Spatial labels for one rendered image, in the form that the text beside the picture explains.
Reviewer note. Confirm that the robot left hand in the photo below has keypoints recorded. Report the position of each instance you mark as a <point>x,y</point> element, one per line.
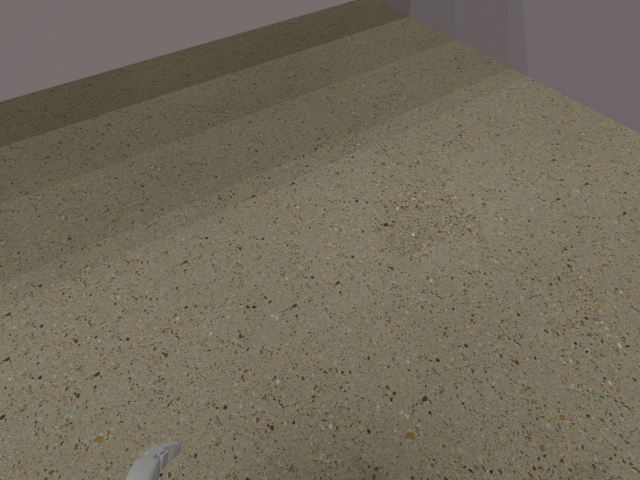
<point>154,460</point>

